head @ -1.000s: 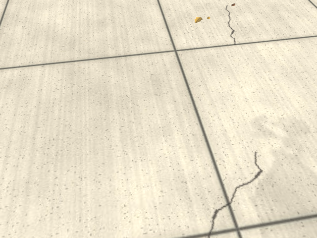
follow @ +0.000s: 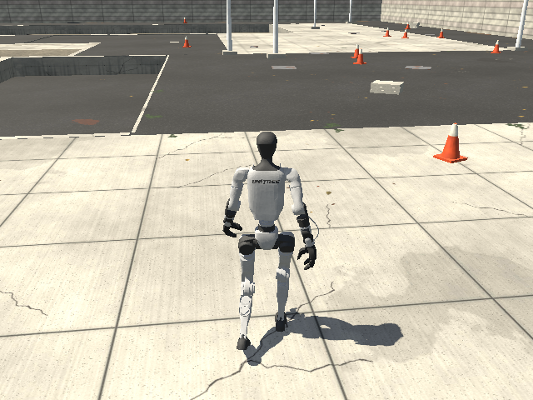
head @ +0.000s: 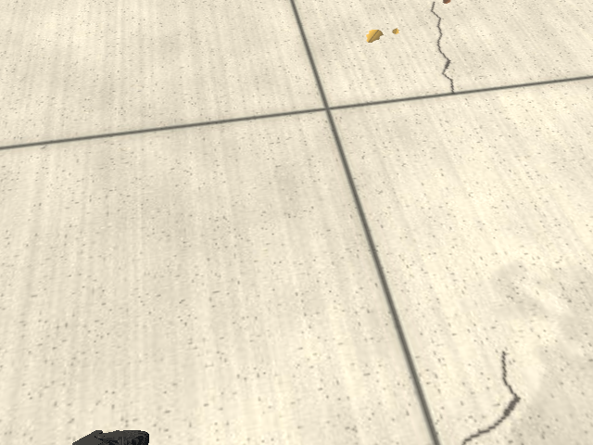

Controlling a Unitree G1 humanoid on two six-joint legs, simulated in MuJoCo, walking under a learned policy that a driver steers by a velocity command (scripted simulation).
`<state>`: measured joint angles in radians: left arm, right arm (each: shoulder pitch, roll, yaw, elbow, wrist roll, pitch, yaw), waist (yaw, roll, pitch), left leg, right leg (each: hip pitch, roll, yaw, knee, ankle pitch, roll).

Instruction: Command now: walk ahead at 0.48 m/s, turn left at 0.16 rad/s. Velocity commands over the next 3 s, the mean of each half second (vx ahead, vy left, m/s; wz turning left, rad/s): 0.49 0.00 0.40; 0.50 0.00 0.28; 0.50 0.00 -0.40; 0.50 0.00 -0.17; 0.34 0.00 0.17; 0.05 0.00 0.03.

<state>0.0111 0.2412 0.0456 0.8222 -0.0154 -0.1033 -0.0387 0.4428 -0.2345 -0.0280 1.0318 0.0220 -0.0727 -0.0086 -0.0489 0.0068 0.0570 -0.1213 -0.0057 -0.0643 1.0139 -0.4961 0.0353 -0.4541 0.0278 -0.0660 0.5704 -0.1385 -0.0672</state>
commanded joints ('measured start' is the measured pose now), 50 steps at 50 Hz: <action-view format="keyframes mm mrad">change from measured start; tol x16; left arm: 1 184 113 31 29 6 -10 6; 26 333 82 -4 8 21 -11 42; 46 -88 120 9 -122 3 -23 -2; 50 134 181 40 -68 1 -21 -11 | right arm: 1 -65 -132 -29 -104 35 -49 -6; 19 -455 -51 -23 -339 1 4 60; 25 12 -334 -144 -283 6 27 35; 31 -222 -138 -70 -366 -23 -6 35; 50 -97 -210 -77 -260 -22 19 -14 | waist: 1 105 -36 -118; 19 127 -20 53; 23 -22 -95 -111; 26 -31 207 -447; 30 39 -17 -130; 50 94 85 -141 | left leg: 1 -529 89 -54 298 136 31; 14 -551 131 24 -256 604 -9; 19 -633 103 94 -377 481 27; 23 -280 -36 195 -404 324 111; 24 -7 -50 147 -470 376 155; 26 549 364 -788 -669 229 430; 34 -68 166 -185 -808 688 262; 44 68 182 -131 -794 514 181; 50 206 184 -36 -494 1069 110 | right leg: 1 484 -340 469 -343 -89 -169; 7 227 -262 144 -484 72 -146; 18 531 -295 -81 -414 294 -98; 23 566 -296 -153 5 908 -36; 24 419 -254 -167 250 790 3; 26 -239 33 71 849 -460 75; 27 -350 -29 176 873 -395 45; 41 -120 -103 81 30 299 107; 47 -213 -89 85 -65 142 20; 50 90 -2 14 -90 87 -50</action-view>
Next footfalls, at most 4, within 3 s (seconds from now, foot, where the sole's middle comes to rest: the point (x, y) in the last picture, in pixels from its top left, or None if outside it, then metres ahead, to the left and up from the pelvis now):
0.48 left None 0.42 0.17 -0.76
1.02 right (260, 309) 0.78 0.08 -0.76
1.50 left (164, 244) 0.99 0.34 -0.76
2.00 right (255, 168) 1.26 0.10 -0.76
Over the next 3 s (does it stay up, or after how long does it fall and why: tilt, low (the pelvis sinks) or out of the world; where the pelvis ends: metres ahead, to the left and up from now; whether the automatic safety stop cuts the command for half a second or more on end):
stays up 1.39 0.21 0.01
